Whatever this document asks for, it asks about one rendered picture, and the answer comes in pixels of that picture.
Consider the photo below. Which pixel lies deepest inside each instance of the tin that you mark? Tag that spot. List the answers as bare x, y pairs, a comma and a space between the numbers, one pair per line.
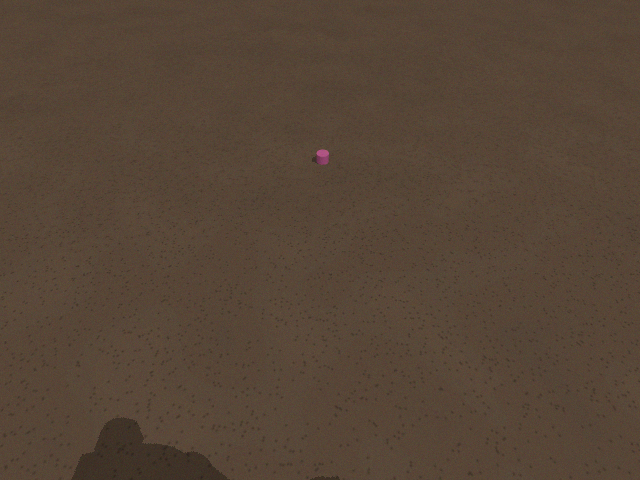
322, 157

